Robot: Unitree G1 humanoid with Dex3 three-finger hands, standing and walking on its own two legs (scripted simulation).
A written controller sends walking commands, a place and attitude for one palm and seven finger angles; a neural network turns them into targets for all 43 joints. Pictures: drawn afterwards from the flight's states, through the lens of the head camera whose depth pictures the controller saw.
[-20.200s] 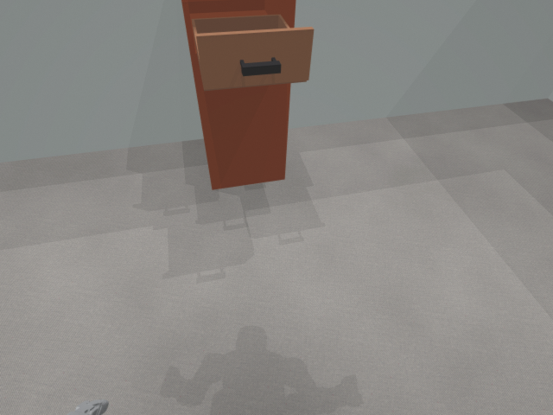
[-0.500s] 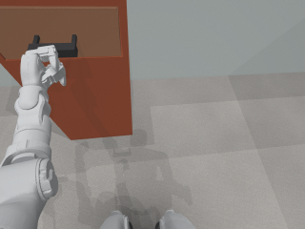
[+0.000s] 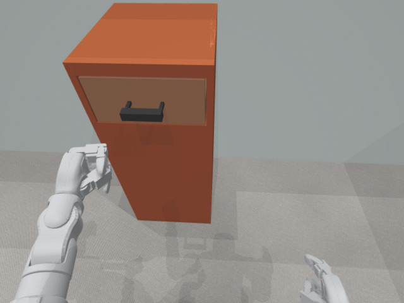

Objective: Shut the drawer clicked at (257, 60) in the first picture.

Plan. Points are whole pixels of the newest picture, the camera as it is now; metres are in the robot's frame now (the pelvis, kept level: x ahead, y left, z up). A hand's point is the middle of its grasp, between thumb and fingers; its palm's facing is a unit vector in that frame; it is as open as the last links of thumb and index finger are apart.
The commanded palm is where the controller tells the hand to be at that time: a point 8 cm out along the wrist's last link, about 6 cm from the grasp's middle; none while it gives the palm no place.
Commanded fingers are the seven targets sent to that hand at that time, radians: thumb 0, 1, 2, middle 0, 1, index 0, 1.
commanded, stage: draw the hand back to the body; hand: left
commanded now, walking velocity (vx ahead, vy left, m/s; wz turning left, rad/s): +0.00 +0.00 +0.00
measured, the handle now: (143, 109) +0.60 +0.20 +0.04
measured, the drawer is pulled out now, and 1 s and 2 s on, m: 0.00 0.00 0.00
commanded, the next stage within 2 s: step back with the hand held close in 0.78 s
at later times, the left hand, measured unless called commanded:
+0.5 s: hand (49, 226) +0.20 +0.23 +0.16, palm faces +0.34 -0.87 -0.36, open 3.2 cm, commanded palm +0.15 +0.27 +0.18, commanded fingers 0.00 0.90 0.90 -1.40 -1.60 -1.40 -1.60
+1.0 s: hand (30, 231) +0.18 +0.23 +0.19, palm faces +0.39 -0.82 -0.42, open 3.2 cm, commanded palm +0.13 +0.27 +0.19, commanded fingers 0.00 0.90 0.90 -1.40 -1.60 -1.40 -1.60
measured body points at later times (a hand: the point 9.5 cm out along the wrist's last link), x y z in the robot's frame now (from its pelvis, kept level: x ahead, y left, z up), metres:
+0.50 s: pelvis -0.01 -0.01 +0.02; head -0.04 -0.04 +0.47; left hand +0.17 +0.27 +0.18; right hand +0.17 -0.23 -0.07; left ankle +0.00 +0.08 -0.72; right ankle -0.03 -0.10 -0.72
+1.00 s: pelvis -0.01 -0.01 +0.02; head -0.02 -0.04 +0.47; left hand +0.15 +0.27 +0.21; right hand +0.18 -0.23 -0.07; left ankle +0.00 +0.08 -0.72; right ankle -0.03 -0.10 -0.72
